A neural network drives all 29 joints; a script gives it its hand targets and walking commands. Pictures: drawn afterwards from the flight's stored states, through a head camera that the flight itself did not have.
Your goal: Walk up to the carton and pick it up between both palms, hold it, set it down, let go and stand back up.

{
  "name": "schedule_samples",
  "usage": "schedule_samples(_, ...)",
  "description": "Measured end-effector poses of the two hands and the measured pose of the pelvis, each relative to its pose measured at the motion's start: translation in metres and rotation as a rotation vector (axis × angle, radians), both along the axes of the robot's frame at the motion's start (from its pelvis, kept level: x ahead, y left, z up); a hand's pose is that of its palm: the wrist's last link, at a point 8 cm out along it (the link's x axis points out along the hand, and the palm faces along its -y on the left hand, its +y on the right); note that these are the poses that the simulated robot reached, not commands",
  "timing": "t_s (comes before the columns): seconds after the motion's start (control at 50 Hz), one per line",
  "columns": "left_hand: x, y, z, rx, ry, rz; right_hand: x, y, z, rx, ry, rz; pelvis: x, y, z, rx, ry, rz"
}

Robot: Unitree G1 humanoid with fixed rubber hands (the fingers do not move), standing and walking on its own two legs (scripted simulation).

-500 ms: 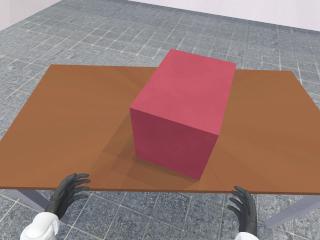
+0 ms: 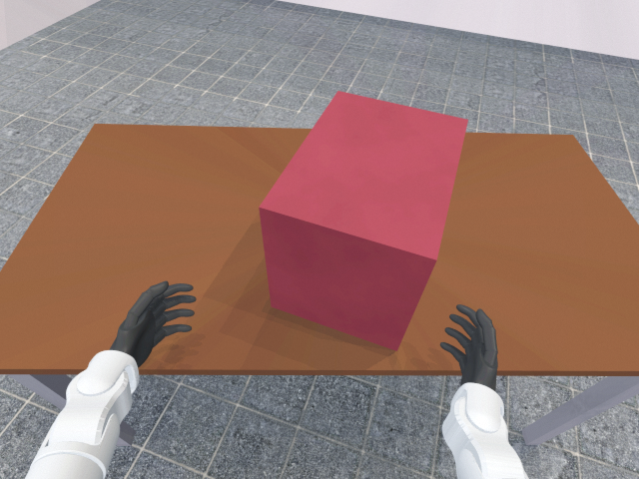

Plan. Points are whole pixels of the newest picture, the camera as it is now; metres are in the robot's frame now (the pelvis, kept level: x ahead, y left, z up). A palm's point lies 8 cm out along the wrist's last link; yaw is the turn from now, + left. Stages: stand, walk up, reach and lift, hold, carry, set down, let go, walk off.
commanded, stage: reach and lift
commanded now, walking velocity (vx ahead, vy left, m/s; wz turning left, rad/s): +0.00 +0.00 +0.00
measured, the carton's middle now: (366, 216) +0.52 -0.07 -0.01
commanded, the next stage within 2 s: none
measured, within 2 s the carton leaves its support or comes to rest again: neither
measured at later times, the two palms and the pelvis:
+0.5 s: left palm (160, 269) +0.37 +0.22 +0.05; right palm (488, 320) +0.30 -0.19 +0.04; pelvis +0.00 +0.00 +0.00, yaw +0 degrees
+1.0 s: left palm (184, 202) +0.44 +0.19 +0.11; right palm (501, 267) +0.35 -0.21 +0.08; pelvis +0.00 +0.00 +0.00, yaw -1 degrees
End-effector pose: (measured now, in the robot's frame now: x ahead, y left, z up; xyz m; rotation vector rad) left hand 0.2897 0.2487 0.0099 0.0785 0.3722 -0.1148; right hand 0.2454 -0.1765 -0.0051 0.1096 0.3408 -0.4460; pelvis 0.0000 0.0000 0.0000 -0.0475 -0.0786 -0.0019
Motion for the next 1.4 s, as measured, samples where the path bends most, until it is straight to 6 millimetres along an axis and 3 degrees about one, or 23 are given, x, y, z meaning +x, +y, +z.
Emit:
schedule_samples(0.72,0.114,-0.039,0.068,0.01,-0.031,-0.049,0.075,-0.024,0.063,0.001,-0.017,0.011,-0.002,-0.003,0.005,0.01,0.087,-0.014)
schedule_samples(1.4,0.194,-0.082,0.151,0.016,-0.085,-0.026,0.139,-0.046,0.135,-0.02,-0.048,0.0,-0.005,-0.006,0.003,0.009,0.228,-0.006)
